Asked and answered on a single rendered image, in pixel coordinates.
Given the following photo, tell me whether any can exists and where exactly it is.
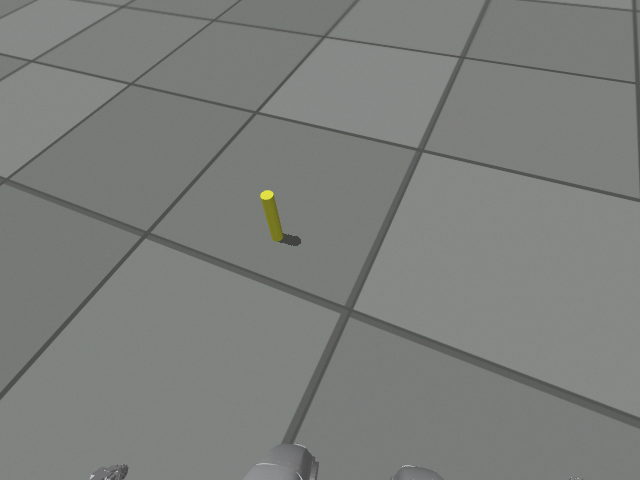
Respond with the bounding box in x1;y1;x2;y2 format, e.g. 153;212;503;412
260;190;283;241

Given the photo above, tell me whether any left robot hand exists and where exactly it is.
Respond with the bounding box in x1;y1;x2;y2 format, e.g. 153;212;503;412
90;464;128;480

